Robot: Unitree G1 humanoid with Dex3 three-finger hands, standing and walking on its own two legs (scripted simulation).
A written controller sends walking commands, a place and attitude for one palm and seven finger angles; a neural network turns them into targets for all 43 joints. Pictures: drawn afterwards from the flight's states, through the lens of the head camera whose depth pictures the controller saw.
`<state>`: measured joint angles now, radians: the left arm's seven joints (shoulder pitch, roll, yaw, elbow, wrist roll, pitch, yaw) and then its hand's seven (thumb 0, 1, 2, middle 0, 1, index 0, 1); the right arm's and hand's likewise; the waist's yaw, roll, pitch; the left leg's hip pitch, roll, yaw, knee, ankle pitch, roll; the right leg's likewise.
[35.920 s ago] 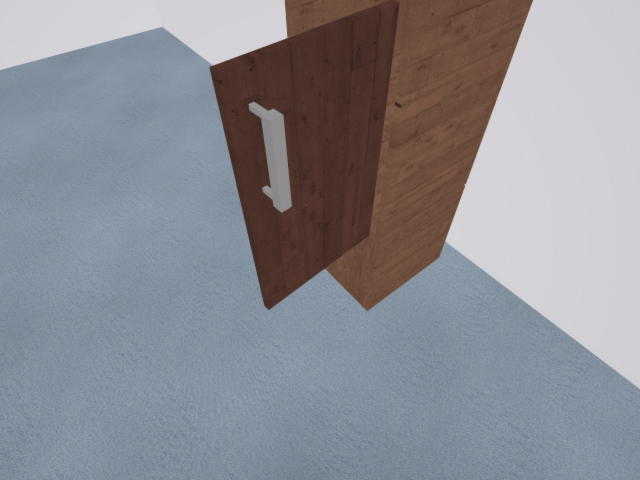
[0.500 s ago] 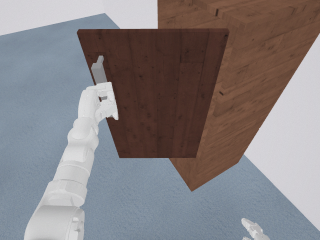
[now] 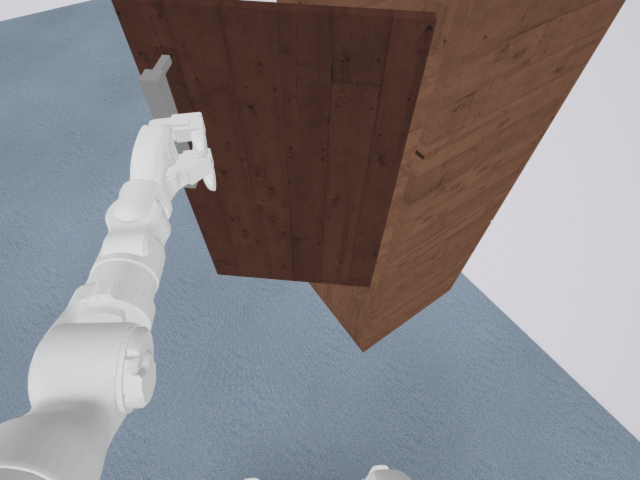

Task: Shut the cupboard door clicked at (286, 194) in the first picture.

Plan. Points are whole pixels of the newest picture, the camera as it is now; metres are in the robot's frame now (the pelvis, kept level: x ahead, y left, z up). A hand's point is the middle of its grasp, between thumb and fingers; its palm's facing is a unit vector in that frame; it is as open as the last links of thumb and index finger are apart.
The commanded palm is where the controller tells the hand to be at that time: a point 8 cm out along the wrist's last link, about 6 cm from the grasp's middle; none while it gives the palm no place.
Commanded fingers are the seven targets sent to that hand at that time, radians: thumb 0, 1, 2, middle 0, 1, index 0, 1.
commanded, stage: push the door shut along its arc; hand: left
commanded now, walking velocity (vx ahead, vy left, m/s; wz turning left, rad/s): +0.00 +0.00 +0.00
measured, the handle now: (178, 126) +0.55 +0.17 +0.13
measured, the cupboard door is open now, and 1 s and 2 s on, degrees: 50 36 28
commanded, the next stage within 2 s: pull the fist back off the door in 1.02 s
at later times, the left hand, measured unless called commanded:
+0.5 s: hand (250, 122) +0.55 +0.07 +0.13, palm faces -0.26 -0.96 +0.01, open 3.1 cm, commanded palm +0.54 +0.13 +0.13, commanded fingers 0.00 0.90 0.90 -1.30 -1.50 -1.30 -1.50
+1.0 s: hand (256, 111) +0.57 +0.06 +0.14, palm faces -0.34 -0.94 +0.00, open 3.3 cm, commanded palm +0.60 +0.09 +0.13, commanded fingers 0.00 0.90 0.90 -1.30 -1.50 -1.30 -1.50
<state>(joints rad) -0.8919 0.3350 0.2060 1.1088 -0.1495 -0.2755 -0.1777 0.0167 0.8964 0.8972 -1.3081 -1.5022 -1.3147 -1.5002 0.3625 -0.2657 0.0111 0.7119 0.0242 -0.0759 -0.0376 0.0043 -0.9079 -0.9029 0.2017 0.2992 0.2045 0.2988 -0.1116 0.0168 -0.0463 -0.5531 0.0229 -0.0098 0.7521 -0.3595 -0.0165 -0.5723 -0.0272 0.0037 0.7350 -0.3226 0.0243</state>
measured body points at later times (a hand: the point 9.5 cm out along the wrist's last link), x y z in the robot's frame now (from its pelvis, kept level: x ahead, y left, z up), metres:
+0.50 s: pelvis +0.01 +0.00 -0.01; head +0.12 +0.00 +0.42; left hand +0.56 +0.13 +0.13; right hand -0.03 -0.27 -0.12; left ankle +0.01 +0.13 -0.71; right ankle +0.02 -0.14 -0.71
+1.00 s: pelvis +0.00 +0.00 -0.02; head +0.14 +0.01 +0.41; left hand +0.58 +0.12 +0.14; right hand -0.04 -0.27 -0.12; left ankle +0.01 +0.13 -0.71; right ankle +0.02 -0.14 -0.71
